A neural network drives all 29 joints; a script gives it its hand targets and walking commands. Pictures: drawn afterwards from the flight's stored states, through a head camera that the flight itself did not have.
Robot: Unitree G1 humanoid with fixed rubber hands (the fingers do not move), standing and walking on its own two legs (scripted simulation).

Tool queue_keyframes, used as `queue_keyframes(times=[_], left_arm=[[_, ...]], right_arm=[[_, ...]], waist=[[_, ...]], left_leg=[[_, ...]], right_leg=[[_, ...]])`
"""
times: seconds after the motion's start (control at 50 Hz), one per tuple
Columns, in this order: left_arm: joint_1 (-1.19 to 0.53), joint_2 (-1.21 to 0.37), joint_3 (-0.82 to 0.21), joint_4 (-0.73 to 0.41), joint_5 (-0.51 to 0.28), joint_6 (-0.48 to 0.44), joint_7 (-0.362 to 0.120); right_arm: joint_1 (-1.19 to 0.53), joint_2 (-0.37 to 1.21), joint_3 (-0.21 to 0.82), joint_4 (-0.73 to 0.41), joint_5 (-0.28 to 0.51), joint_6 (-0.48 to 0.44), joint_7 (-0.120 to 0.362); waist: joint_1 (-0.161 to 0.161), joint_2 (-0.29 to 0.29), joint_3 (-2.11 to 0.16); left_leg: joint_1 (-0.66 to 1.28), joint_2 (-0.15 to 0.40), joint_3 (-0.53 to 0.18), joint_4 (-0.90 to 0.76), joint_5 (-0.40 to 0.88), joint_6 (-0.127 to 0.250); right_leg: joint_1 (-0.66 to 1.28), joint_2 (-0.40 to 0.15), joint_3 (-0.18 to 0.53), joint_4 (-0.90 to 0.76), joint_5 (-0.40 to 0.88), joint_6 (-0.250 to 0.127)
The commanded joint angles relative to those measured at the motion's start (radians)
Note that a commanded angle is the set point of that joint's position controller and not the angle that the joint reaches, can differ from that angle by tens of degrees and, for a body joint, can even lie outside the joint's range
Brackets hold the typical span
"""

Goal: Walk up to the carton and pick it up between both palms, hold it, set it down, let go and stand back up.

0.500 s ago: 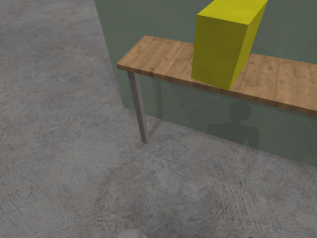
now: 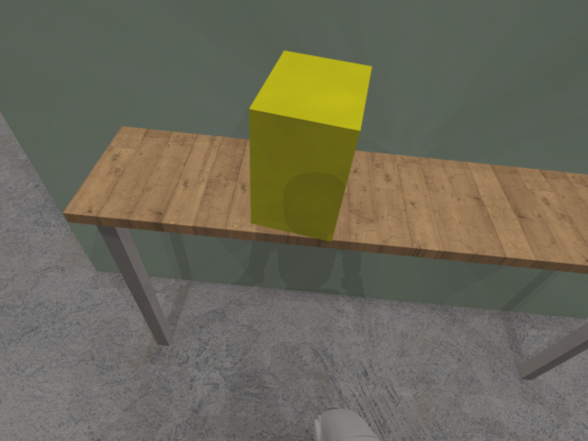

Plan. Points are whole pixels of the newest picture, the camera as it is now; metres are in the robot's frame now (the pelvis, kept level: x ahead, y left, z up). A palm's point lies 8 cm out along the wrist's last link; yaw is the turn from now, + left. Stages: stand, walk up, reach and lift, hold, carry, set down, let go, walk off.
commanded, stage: walk up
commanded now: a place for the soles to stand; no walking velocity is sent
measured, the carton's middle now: (308, 148) +0.61 -0.04 +0.06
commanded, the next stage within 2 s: none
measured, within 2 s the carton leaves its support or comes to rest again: neither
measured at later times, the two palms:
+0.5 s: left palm (178, 370) +0.25 +0.17 -0.11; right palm (486, 380) +0.24 -0.34 -0.12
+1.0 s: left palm (199, 317) +0.36 +0.15 -0.13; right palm (482, 376) +0.25 -0.34 -0.13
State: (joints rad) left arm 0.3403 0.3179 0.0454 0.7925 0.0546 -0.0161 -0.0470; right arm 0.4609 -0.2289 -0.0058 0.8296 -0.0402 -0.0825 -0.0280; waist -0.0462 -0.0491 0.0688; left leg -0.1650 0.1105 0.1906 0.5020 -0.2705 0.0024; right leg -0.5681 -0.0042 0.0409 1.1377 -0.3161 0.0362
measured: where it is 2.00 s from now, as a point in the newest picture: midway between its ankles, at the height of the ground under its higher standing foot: outside the picture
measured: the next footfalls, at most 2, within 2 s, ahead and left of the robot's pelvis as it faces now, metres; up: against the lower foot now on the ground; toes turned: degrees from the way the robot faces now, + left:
right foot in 0.24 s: +0.26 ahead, -0.18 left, +0.00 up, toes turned -8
left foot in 0.68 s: +0.33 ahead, +0.03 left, +0.00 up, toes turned -8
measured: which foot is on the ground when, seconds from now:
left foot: down 0.00-0.24, up 0.26-0.66, down 0.68-1.00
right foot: up 0.00-0.22, down 0.24-0.72, up 0.74-0.98, down 1.00-1.00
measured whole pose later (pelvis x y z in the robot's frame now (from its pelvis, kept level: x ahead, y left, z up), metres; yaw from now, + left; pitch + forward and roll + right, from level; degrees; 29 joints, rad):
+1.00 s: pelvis +0.19 -0.07 -0.02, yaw -10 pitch -1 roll -1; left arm 0.15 0.24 0.01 0.79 0.02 0.02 0.03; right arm 0.17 -0.24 -0.02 0.79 -0.02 0.04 -0.01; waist -0.03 -0.01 0.11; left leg -0.42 0.04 0.03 0.62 -0.18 0.01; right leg -0.22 0.01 0.01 0.61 -0.37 0.03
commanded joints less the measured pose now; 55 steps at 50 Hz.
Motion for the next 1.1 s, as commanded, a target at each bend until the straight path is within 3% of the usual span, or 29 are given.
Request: queue_keyframes(times=[0.0,0.06,0.12,0.16,0.2,0.22,0.24,0.26,0.28,0.34,0.38,0.44,0.5,0.58,0.62,0.64,0.66,0.68,0.7,0.72,0.74,0.8,0.9,0.96,0.98,1.0,1.02,1.04,1.08], left_arm=[[0.009,-0.046,-0.024,-0.057,-0.009,-0.001,-0.016],[-0.117,-0.060,-0.037,-0.099,-0.012,-0.005,-0.026],[-0.145,-0.047,-0.031,-0.093,0.007,-0.014,-0.025],[-0.067,-0.026,-0.020,-0.072,0.011,-0.020,-0.018],[0.105,0.033,0.014,-0.010,0.018,-0.032,0.004],[0.213,0.106,0.043,0.002,0.014,-0.034,0.020],[0.255,0.168,0.062,0.000,-0.002,-0.021,0.037],[0.241,0.189,0.067,-0.016,-0.029,-0.009,0.054],[0.223,0.177,0.062,-0.031,-0.057,-0.007,0.068],[0.097,0.100,0.037,-0.056,-0.047,-0.012,0.075],[0.056,0.033,0.022,-0.049,-0.033,-0.027,0.062],[0.037,-0.030,-0.005,-0.051,-0.029,-0.046,0.061],[-0.045,-0.005,-0.014,-0.068,-0.036,-0.039,0.067],[-0.035,0.081,0.004,-0.067,-0.036,0.003,0.070],[-0.030,0.104,0.010,-0.057,-0.032,0.020,0.072],[-0.040,0.106,0.005,-0.054,-0.030,0.027,0.071],[-0.024,0.075,-0.003,-0.055,-0.039,0.029,0.070],[0.028,0.028,-0.023,-0.045,-0.049,0.029,0.071],[0.051,-0.002,-0.028,-0.029,-0.051,0.042,0.079],[0.040,-0.015,-0.027,-0.027,-0.043,0.054,0.092],[-0.018,0.011,-0.017,-0.033,-0.031,0.057,0.098],[-0.074,0.003,-0.013,-0.025,-0.037,0.059,0.088],[-0.102,-0.035,-0.023,-0.043,-0.038,0.029,0.076],[-0.058,-0.029,-0.020,-0.041,-0.036,0.006,0.078],[-0.063,0.006,-0.011,-0.048,-0.030,0.004,0.081],[-0.070,0.049,-0.005,-0.055,-0.027,0.004,0.080],[-0.146,0.111,0.004,-0.052,-0.048,0.011,0.079],[-0.191,0.111,0.010,-0.050,-0.051,0.013,0.074],[-0.250,0.056,-0.008,-0.059,-0.039,0.015,0.071]], right_arm=[[-0.016,-0.115,-0.023,-0.051,-0.009,-0.033,0.007],[0.017,-0.148,-0.025,-0.044,-0.016,-0.025,0.018],[0.058,-0.189,-0.035,-0.031,-0.026,-0.009,0.016],[0.058,-0.210,-0.034,-0.022,-0.028,0.010,0.013],[0.100,-0.182,-0.013,-0.018,-0.029,0.031,0.017],[0.177,-0.134,0.008,-0.023,-0.017,0.040,0.027],[0.193,-0.090,0.015,-0.048,-0.011,0.053,0.037],[0.171,-0.128,0.005,-0.078,0.006,0.066,0.035],[0.101,-0.156,-0.003,-0.102,0.012,0.066,0.035],[0.012,-0.114,-0.004,-0.120,0.007,0.049,0.035],[0.032,-0.100,-0.007,-0.101,0.000,0.046,0.029],[0.023,-0.049,-0.002,-0.080,-0.003,0.067,0.020],[-0.025,-0.041,0.001,-0.068,0.018,0.080,0.007],[-0.166,-0.081,-0.007,-0.090,0.028,0.087,-0.013],[-0.166,-0.081,-0.014,-0.090,0.029,0.089,-0.018],[-0.144,-0.101,-0.017,-0.086,0.027,0.082,-0.018],[-0.142,-0.148,-0.028,-0.088,0.025,0.072,-0.018],[-0.155,-0.203,-0.043,-0.096,0.020,0.071,-0.014],[-0.209,-0.215,-0.047,-0.110,0.034,0.081,-0.008],[-0.230,-0.228,-0.059,-0.095,0.036,0.089,-0.004],[-0.237,-0.189,-0.056,-0.103,0.035,0.090,-0.001],[-0.236,-0.165,-0.050,-0.106,0.020,0.090,-0.004],[-0.232,-0.157,-0.054,-0.085,0.023,0.110,0.009],[-0.257,-0.156,-0.048,-0.077,0.024,0.122,0.022],[-0.240,-0.138,-0.043,-0.072,0.032,0.120,0.027],[-0.225,-0.095,-0.026,-0.073,0.039,0.118,0.035],[-0.260,-0.084,-0.023,-0.082,0.036,0.123,0.029],[-0.257,-0.103,-0.029,-0.074,0.022,0.128,0.027],[-0.210,-0.132,-0.031,-0.035,0.022,0.115,0.035]], waist=[[0.041,0.215,0.042],[0.013,0.219,0.070],[0.003,0.204,0.073],[0.042,0.201,0.054],[0.115,0.020,-0.047],[0.138,-0.123,-0.183],[0.144,-0.245,-0.197],[0.139,-0.166,-0.166],[0.148,-0.128,-0.121],[0.100,-0.088,0.019],[0.056,-0.080,0.032],[0.032,-0.035,0.009],[0.010,-0.075,-0.051],[0.059,-0.107,-0.074],[0.049,-0.090,-0.076],[0.032,-0.053,-0.097],[0.035,0.027,-0.116],[0.054,0.180,-0.164],[0.076,0.211,-0.142],[0.064,0.273,-0.099],[0.035,0.267,-0.079],[0.026,0.229,-0.070],[0.011,0.221,-0.188],[0.047,0.189,-0.206],[0.039,0.165,-0.200],[0.034,0.029,-0.180],[0.017,-0.063,-0.091],[0.010,-0.088,-0.034],[-0.013,-0.086,0.055]], left_leg=[[-0.009,0.171,-0.131,-0.266,0.060,0.148],[0.010,0.167,-0.035,-0.238,0.156,0.136],[0.023,0.232,-0.047,-0.223,0.174,0.150],[0.019,0.239,-0.027,-0.153,0.140,0.136],[-0.018,0.161,0.063,0.173,0.187,0.092],[-0.128,0.081,0.076,0.404,0.016,0.052],[-0.295,-0.027,0.043,0.620,-0.361,0.022],[-0.406,-0.054,-0.074,0.732,-0.379,0.012],[-0.455,-0.040,-0.126,0.799,-0.325,0.013],[-0.381,0.010,-0.196,0.722,-0.204,0.034],[-0.313,0.002,-0.202,0.648,-0.174,0.024],[-0.227,-0.037,-0.214,0.579,-0.097,0.001],[-0.126,-0.064,-0.184,0.442,0.022,-0.018],[-0.139,-0.097,-0.137,0.274,0.071,-0.005],[-0.092,-0.094,-0.153,0.118,0.118,0.010],[-0.043,-0.070,-0.184,-0.013,0.251,0.021],[0.023,0.018,-0.261,-0.031,0.430,0.040],[0.067,0.166,-0.444,-0.035,0.600,0.109],[-0.035,0.267,-0.554,-0.085,0.593,0.218],[-0.118,0.295,-0.563,-0.105,0.533,0.302],[-0.143,0.275,-0.565,-0.132,0.529,0.305],[-0.109,0.180,-0.414,-0.081,0.643,0.255],[0.046,0.073,-0.358,-0.030,0.408,0.169],[-0.056,0.036,-0.334,0.040,0.316,0.110],[-0.141,0.024,-0.324,0.046,0.247,0.077],[-0.231,-0.035,-0.268,0.104,0.077,0.037],[-0.174,-0.098,-0.193,0.144,-0.077,0.010],[-0.080,-0.080,-0.215,0.193,-0.112,0.009],[-0.097,-0.083,-0.233,0.086,-0.037,0.024]], right_leg=[[-0.066,-0.045,0.000,-0.135,0.180,0.006],[-0.017,-0.049,-0.047,-0.359,0.254,-0.010],[0.078,-0.053,-0.079,-0.466,0.234,-0.032],[0.182,-0.039,-0.094,-0.517,0.214,-0.057],[0.402,-0.004,-0.066,-0.588,0.173,-0.084],[0.590,-0.092,0.131,-0.585,0.089,-0.109],[0.671,-0.244,0.456,-0.677,0.014,-0.157],[0.690,-0.329,0.655,-0.776,-0.051,-0.243],[0.634,-0.347,0.690,-0.852,-0.063,-0.267],[0.388,-0.281,0.401,-0.849,0.149,-0.197],[0.320,-0.238,0.274,-0.832,0.323,-0.206],[0.234,-0.225,0.160,-0.783,0.759,-0.214],[0.201,-0.164,0.050,-0.723,0.874,-0.197],[0.294,-0.153,0.075,-0.619,0.807,-0.190],[0.307,-0.175,0.123,-0.576,0.687,-0.182],[0.311,-0.169,0.136,-0.541,0.573,-0.157],[0.269,-0.122,0.113,-0.475,0.393,-0.116],[0.214,-0.033,0.054,-0.337,0.132,-0.070],[0.250,0.043,-0.014,-0.232,-0.228,-0.036],[0.254,0.022,0.001,-0.176,-0.317,-0.034],[0.242,0.020,0.007,-0.147,-0.343,-0.031],[0.205,0.030,0.020,-0.134,-0.282,-0.015],[0.252,0.038,-0.067,-0.475,-0.144,0.004],[0.438,0.013,-0.069,-0.741,0.093,-0.014],[0.503,-0.050,0.003,-0.746,0.096,-0.037],[0.493,-0.193,0.190,-0.794,0.013,-0.080],[0.274,-0.289,0.255,-0.820,-0.058,-0.164],[0.110,-0.317,0.280,-0.852,-0.195,-0.192],[0.100,-0.223,0.146,-0.872,-0.248,-0.141]])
